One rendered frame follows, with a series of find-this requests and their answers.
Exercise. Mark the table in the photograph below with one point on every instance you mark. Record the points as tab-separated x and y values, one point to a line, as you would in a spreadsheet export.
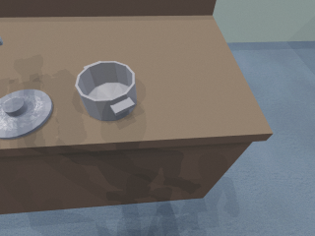
195	113

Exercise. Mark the pot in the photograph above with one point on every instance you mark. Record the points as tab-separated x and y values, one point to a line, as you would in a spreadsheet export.
107	90

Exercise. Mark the lid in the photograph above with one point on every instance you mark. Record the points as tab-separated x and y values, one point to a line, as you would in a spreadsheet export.
22	112

